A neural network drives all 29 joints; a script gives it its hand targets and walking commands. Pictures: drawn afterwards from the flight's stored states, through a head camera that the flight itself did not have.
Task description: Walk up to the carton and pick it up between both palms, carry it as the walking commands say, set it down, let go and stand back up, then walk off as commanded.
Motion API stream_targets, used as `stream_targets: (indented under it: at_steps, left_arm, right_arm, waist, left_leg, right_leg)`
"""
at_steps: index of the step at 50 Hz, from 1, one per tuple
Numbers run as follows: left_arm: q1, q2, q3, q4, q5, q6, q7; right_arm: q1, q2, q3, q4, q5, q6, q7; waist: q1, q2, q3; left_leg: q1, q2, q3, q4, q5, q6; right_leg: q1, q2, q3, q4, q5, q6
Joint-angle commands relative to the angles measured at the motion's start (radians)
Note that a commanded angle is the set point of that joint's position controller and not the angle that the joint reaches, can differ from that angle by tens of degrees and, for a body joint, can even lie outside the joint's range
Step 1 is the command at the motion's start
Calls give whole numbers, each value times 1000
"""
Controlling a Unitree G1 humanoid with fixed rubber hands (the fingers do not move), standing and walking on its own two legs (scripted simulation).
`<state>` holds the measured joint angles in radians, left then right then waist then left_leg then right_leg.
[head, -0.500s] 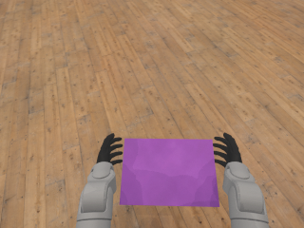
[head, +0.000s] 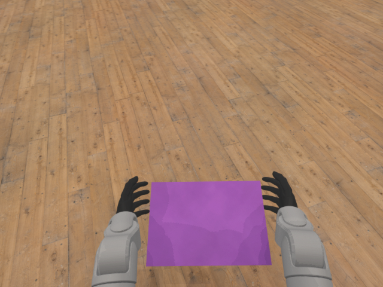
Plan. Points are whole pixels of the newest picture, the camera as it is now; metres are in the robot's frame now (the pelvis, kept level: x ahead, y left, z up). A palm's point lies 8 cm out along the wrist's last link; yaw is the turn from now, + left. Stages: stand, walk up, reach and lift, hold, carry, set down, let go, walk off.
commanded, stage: carry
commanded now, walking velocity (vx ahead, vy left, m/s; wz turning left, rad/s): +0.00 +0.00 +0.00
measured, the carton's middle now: (205, 224) +0.27 +0.00 -0.07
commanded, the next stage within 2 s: none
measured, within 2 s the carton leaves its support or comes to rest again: neither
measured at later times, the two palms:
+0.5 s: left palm (161, 96) +0.54 +0.13 +0.10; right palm (280, 93) +0.58 -0.19 +0.09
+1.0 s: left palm (194, 31) +0.83 +0.05 +0.14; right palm (293, 33) +0.82 -0.27 +0.14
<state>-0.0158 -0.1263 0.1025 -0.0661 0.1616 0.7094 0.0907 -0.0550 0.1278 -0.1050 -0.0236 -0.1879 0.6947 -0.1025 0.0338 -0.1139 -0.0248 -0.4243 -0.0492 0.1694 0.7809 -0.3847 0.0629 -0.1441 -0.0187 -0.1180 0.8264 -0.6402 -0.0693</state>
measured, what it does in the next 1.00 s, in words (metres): walks ahead: right foot, then left foot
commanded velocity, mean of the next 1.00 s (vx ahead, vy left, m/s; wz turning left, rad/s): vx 0.46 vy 0.00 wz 0.00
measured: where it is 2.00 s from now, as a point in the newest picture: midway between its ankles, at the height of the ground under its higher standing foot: (211, 145)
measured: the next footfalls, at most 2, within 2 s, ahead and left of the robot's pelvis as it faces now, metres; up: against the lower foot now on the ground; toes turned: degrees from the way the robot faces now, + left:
right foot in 0.18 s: +0.12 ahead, -0.10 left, +0.00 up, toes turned -5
left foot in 0.52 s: +0.52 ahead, +0.01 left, +0.00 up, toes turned +9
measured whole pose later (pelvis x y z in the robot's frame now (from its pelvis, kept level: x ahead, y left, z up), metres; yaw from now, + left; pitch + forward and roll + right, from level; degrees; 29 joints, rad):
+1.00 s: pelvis +0.58 -0.09 +0.04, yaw -1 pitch +4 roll +0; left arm -0.05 -0.13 0.00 -0.47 0.10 1.23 0.22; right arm -0.08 0.13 -0.11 -0.50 -0.09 1.26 -0.21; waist -0.02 0.01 -0.12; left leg -0.43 0.04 0.09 0.93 -0.45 0.01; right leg -0.29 -0.04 -0.15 0.50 -0.27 -0.03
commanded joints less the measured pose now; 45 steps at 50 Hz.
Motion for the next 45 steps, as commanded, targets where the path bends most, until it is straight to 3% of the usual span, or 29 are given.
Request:
stream_targets:
  at_steps: [1, 2, 4, 6, 7, 8, 9, 10, 11, 13, 15, 18, 19, 21, 23, 24, 25, 26, 27, 28, 29, 34, 37, 40, 41, 42, 43, 44, 45]
  left_arm:
    - [-601, -767, -716, -212, -357, -41, -284]
    - [-563, -758, -724, -248, -369, -29, -275]
    - [-610, -751, -688, -169, -341, -40, -283]
    - [-519, -677, -582, -78, -266, -71, -278]
    - [-619, -600, -496, -118, -262, -113, -259]
    - [-540, -699, -582, -292, -327, -93, -244]
    - [-455, -863, -715, -476, -424, -41, -234]
    - [-376, -860, -709, -414, -387, 16, -217]
    - [-360, -868, -693, -426, -369, 54, -192]
    - [-338, -810, -674, -545, -371, 139, -157]
    - [-281, -765, -627, -468, -344, 196, -147]
    - [-315, -781, -711, -657, -424, 255, -145]
    - [-362, -690, -632, -509, -372, 257, -154]
    - [-405, -678, -653, -542, -399, 243, -169]
    - [-370, -714, -695, -585, -437, 261, -174]
    - [-436, -815, -814, -762, -533, 283, -179]
    - [-479, -817, -831, -767, -548, 314, -180]
    - [-537, -778, -826, -748, -554, 357, -180]
    - [-503, -749, -780, -644, -533, 384, -174]
    - [-394, -736, -709, -465, -483, 402, -179]
    - [-441, -774, -756, -582, -515, 407, -180]
    - [-420, -927, -701, -551, -496, 427, -178]
    - [-462, -956, -707, -638, -473, 411, -165]
    - [-427, -943, -677, -609, -457, 430, -152]
    - [-412, -937, -678, -625, -462, 432, -140]
    - [-396, -917, -654, -593, -435, 448, -132]
    - [-400, -887, -650, -544, -414, 467, -119]
    - [-409, -857, -662, -555, -413, 482, -117]
    - [-476, -873, -685, -610, -435, 481, -113]
  right_arm:
    - [-297, 771, 562, -74, 220, -36, 250]
    - [-315, 736, 540, -153, 218, -25, 235]
    - [-368, 752, 588, -58, 211, -9, 247]
    - [-421, 729, 602, -44, 227, -41, 258]
    - [-545, 624, 517, -80, 247, -79, 240]
    - [-517, 700, 630, -294, 345, -59, 227]
    - [-532, 832, 788, -563, 461, -15, 216]
    - [-488, 859, 841, -538, 445, 53, 215]
    - [-549, 823, 854, -634, 486, 88, 204]
    - [-494, 828, 867, -673, 525, 177, 181]
    - [-377, 785, 804, -547, 471, 241, 168]
    - [-295, 862, 826, -605, 491, 304, 153]
    - [-303, 784, 722, -440, 411, 300, 150]
    - [-264, 789, 669, -422, 358, 272, 140]
    - [-278, 810, 689, -512, 371, 275, 130]
    - [-317, 889, 756, -679, 421, 287, 119]
    - [-327, 899, 753, -694, 422, 312, 111]
    - [-326, 849, 719, -668, 405, 345, 101]
    - [-267, 786, 647, -550, 359, 373, 90]
    - [-281, 759, 619, -498, 341, 383, 89]
    - [-287, 810, 667, -565, 370, 395, 97]
    - [-416, 966, 766, -618, 479, 449, 141]
    - [-510, 973, 804, -710, 535, 445, 164]
    - [-520, 949, 799, -711, 540, 466, 156]
    - [-471, 922, 787, -684, 520, 483, 156]
    - [-561, 911, 800, -710, 532, 499, 158]
    - [-531, 856, 769, -654, 500, 521, 161]
    - [-470, 817, 736, -623, 485, 536, 159]
    - [-484, 867, 738, -617, 499, 538, 158]
  waist:
    - [-97, 522, -521]
    - [-75, 448, -445]
    - [-64, 212, -274]
    - [-56, 161, -304]
    - [-56, 211, -345]
    - [-24, 170, -430]
    - [0, 9, -441]
    - [3, -351, -477]
    - [-3, -325, -463]
    - [6, -66, -393]
    - [25, -66, -283]
    - [27, -20, -267]
    - [25, -6, -196]
    - [-2, 7, -282]
    - [-20, -74, -343]
    - [-45, -38, -426]
    - [-76, -15, -480]
    - [-100, 227, -462]
    - [-71, 300, -568]
    - [-79, 233, -556]
    - [-79, 147, -487]
    - [-43, 20, -393]
    - [-46, 190, -356]
    - [-35, 112, -389]
    - [-14, 66, -427]
    - [1, -106, -354]
    - [5, -187, -313]
    - [9, -94, -316]
    - [0, -14, -293]
  left_leg:
    - [864, 410, -488, -131, 1927, 404]
    - [822, 411, -501, -192, 1827, 356]
    - [641, 409, -467, -219, 1473, 249]
    - [740, 335, -319, -99, 1348, 136]
    - [615, 300, -211, -85, 1206, 88]
    - [444, 252, -81, -1, 1099, 41]
    - [148, 197, -42, 123, 721, -25]
    - [-203, 36, -8, 359, 7, -66]
    - [-294, 44, -109, 374, -172, -69]
    - [-474, 59, -97, 367, -163, -56]
    - [-662, 53, -42, 321, -235, -51]
    - [-654, 19, 24, 236, -175, -43]
    - [-594, 4, 59, 125, -119, -47]
    - [-176, -108, 147, -184, 127, -39]
    - [265, -115, 127, -296, 313, -18]
    - [492, -74, 127, -363, 494, 11]
    - [701, 39, 32, -311, 499, 81]
    - [805, 322, -311, -343, 769, 229]
    - [799, 504, -578, -392, 880, 310]
    - [744, 525, -635, -424, 718, 367]
    - [656, 500, -619, -473, 564, 352]
    - [325, 411, -337, -548, 270, 195]
    - [238, 330, -186, -572, 218, 130]
    - [148, 279, -137, -500, -34, 62]
    - [152, 244, -64, -367, -48, 29]
    - [66, 162, 0, -189, -33, -8]
    - [-141, 97, 11, 24, -104, -39]
    - [-257, 93, -55, 141, -186, -39]
    - [-348, 118, -102, 237, -144, -40]
  right_leg:
    - [-547, 109, 97, 639, 19, 132]
    - [-633, 61, 144, 636, -85, 72]
    - [-692, 9, 162, 387, -144, 51]
    - [-713, -11, 97, -11, -104, 64]
    - [-506, -7, 67, -233, 72, 85]
    - [-127, 41, -2, -455, 343, 102]
    - [202, -20, 103, -435, 699, 60]
    - [473, -296, 517, -392, 1500, -108]
    - [514, -348, 575, -342, 1689, -161]
    - [616, -337, 465, -318, 1751, -110]
    - [672, -308, 443, -324, 1751, -84]
    - [693, -280, 358, -406, 1805, -33]
    - [603, -259, 313, -455, 1771, -42]
    - [404, -128, 54, -385, 1978, 49]
    - [145, -141, 17, -219, 1801, 77]
    - [19, -127, -43, -100, 1587, 86]
    - [-155, -119, -27, 59, 1335, 93]
    - [-414, 27, -28, 450, 523, 112]
    - [-425, 47, 100, 655, 130, 107]
    - [-482, -16, 202, 712, 179, 109]
    - [-534, -42, 212, 700, 192, 83]
    - [-367, -101, 124, 153, 150, 97]
    - [-183, -32, -6, -177, 250, 103]
    - [44, -10, -25, -308, 442, 97]
    - [119, -57, 10, -386, 402, 78]
    - [149, -136, 158, -513, 272, 39]
    - [242, -318, 471, -596, 284, -58]
    - [287, -422, 603, -604, 278, -147]
    - [344, -449, 567, -566, 558, -165]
